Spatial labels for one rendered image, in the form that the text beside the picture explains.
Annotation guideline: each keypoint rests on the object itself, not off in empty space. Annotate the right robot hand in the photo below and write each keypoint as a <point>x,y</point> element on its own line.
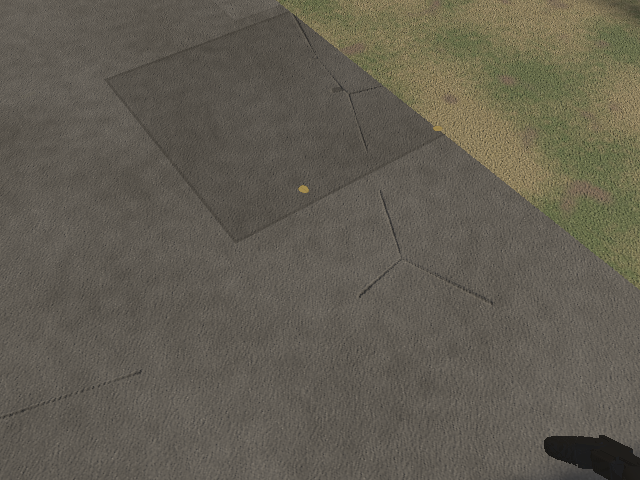
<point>607,457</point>

